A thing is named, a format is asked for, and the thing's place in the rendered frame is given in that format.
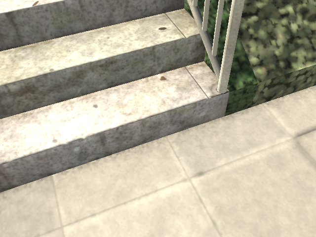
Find stairs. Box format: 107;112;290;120
0;0;230;193

